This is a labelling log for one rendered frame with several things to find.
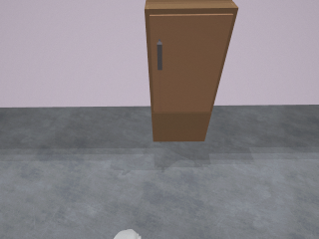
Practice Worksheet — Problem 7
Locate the handle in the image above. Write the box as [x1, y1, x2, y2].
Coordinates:
[157, 39, 162, 71]

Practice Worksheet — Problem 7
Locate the cupboard door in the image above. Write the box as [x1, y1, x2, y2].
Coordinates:
[150, 13, 233, 113]

